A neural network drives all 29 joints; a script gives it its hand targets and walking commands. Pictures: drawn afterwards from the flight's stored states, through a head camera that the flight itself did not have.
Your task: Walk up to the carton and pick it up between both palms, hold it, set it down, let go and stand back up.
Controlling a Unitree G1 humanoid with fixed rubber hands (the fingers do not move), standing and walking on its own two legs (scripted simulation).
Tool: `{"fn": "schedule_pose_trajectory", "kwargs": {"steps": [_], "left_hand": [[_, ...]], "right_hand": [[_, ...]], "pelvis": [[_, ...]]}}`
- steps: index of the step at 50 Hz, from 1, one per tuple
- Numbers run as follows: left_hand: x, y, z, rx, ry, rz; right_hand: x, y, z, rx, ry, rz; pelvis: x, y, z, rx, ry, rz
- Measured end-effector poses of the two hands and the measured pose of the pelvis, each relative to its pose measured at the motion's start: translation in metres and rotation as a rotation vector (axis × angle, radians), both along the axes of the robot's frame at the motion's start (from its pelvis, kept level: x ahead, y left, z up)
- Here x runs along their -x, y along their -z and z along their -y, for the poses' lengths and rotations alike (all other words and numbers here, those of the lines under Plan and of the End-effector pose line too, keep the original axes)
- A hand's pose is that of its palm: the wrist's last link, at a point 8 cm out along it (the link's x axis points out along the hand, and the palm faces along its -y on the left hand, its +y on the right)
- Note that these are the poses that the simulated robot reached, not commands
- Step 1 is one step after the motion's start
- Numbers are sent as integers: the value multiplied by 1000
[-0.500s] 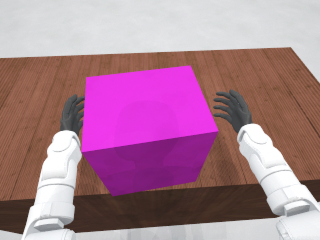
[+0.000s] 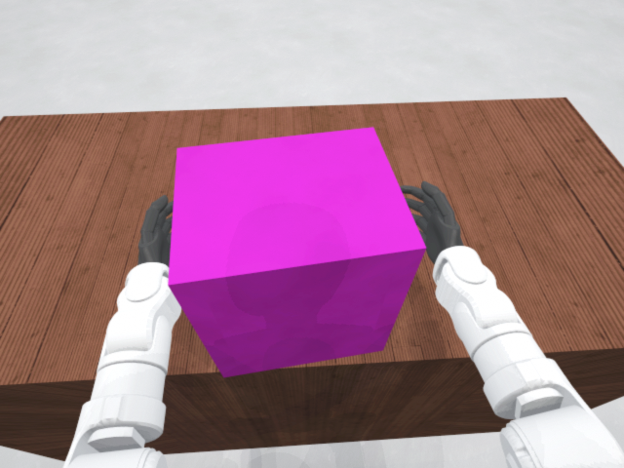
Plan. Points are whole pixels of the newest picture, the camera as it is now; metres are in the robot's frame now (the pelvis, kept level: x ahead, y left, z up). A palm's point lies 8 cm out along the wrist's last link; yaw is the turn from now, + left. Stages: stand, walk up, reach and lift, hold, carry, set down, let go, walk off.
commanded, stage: reach and lift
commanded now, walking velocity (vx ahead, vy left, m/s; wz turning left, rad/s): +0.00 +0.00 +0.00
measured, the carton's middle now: (292, 261) +0.38 +0.05 +0.05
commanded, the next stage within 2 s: none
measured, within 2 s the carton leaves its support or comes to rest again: leaves its support in 1.18 s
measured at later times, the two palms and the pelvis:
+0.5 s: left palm (160, 260) +0.37 +0.21 +0.07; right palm (427, 240) +0.40 -0.13 +0.07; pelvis +0.00 +0.00 +0.00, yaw +0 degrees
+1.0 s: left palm (167, 261) +0.37 +0.21 +0.07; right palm (424, 239) +0.40 -0.13 +0.07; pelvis +0.00 +0.00 +0.00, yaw +0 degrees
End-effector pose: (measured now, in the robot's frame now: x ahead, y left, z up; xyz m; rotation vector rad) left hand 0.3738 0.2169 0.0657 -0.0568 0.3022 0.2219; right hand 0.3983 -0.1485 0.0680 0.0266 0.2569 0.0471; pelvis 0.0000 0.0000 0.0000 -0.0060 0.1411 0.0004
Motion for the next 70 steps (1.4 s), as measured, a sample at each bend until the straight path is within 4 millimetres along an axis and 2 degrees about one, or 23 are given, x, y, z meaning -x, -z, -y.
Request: {"fn": "schedule_pose_trajectory", "kwargs": {"steps": [20,54,70], "left_hand": [[1,1,2,14,-14,3],[2,0,13,-4,-20,30],[7,-25,15,-14,-54,110]], "right_hand": [[-2,-1,-18,3,-7,10],[-3,-3,-22,39,4,21],[3,-28,-24,83,19,109]], "pelvis": [[0,0,0,0,0,0],[1,0,0,0,0,1],[1,0,-1,2,-1,12]]}}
